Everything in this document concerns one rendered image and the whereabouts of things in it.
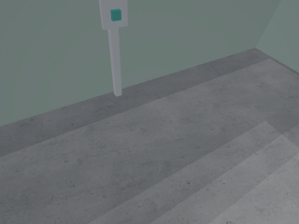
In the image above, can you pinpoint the panel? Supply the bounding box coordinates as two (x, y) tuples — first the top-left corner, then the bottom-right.
(98, 0), (128, 97)

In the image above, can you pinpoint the button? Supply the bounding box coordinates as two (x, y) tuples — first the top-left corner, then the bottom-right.
(110, 8), (121, 21)

